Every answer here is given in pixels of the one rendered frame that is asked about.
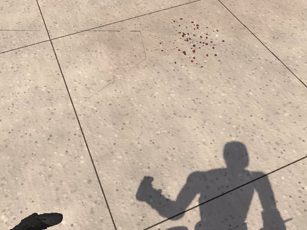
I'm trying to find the left robot hand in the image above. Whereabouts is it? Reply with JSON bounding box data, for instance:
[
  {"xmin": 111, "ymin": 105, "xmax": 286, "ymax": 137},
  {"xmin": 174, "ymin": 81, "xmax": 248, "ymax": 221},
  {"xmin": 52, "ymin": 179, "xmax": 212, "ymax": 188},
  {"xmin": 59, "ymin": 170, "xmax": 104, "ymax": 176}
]
[{"xmin": 10, "ymin": 213, "xmax": 63, "ymax": 230}]

